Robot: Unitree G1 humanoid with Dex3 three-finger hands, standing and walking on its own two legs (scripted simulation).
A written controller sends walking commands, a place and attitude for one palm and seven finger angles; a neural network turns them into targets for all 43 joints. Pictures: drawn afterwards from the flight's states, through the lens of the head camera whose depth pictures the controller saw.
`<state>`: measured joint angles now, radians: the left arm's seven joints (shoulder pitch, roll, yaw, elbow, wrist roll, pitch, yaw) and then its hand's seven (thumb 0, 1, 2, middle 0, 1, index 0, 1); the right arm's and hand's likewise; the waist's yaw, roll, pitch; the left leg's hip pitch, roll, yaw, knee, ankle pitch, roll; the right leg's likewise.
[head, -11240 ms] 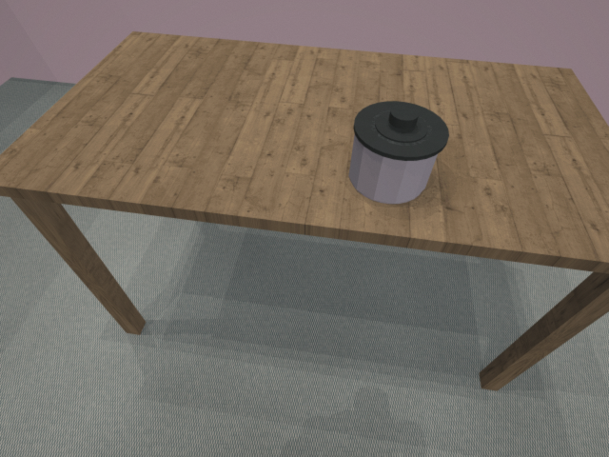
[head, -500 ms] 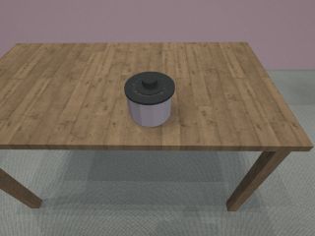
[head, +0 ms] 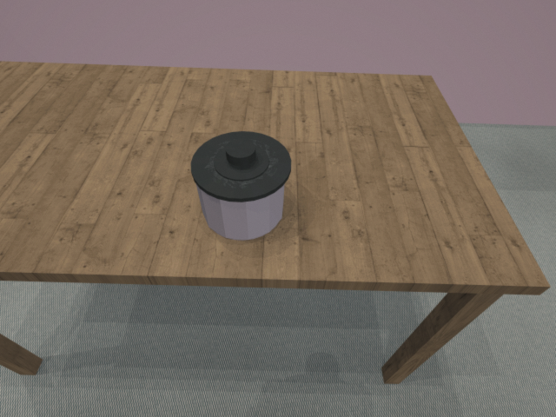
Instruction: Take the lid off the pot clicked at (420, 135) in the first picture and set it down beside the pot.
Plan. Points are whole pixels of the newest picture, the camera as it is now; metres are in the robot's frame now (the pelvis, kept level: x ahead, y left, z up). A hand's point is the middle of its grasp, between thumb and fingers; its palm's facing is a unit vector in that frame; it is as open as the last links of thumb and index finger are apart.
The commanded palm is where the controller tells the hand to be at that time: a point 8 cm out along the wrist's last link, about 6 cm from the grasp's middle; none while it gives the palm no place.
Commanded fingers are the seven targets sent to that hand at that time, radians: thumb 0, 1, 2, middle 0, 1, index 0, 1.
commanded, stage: shuffle to correct the standing spot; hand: left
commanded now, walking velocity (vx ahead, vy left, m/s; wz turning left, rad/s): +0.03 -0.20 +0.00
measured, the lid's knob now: (240, 152) +0.48 +0.10 +0.12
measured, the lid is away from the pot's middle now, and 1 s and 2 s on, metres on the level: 0.00 0.00 0.00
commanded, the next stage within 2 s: come to a stop and stand still in 0.10 s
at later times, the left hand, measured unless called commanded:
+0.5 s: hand out of the picture +0.09 +0.12 -0.17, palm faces +0.06 -0.98 -0.21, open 7.3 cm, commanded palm none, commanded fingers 0.00 0.90 0.90 -0.20 -0.30 -0.20 -0.30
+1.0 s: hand out of the picture +0.06 +0.16 -0.16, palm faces +0.04 -0.97 -0.23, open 7.4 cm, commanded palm none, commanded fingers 0.00 0.90 0.90 -0.20 -0.30 -0.20 -0.30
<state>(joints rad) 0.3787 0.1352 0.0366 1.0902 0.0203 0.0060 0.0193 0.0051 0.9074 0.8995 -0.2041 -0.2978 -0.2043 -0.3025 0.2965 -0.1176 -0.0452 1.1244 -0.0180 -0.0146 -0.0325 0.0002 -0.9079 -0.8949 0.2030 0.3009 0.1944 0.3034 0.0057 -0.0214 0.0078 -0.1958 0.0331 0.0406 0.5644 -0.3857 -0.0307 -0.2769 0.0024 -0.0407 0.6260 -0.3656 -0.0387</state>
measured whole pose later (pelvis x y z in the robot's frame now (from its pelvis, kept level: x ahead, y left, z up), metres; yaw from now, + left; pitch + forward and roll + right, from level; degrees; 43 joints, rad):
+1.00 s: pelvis +0.03 -0.02 +0.01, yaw +1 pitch -1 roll -1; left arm 0.30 0.18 -0.01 0.97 0.02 0.01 0.04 0.01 0.91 0.90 -0.20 -0.30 -0.20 -0.30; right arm 0.27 -0.19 0.00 0.97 -0.01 0.01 0.00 0.00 -0.93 -0.89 0.20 0.30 0.20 0.30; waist 0.00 0.02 0.00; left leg -0.25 -0.06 0.10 0.51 -0.26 0.10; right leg -0.25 -0.01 -0.05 0.52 -0.26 -0.01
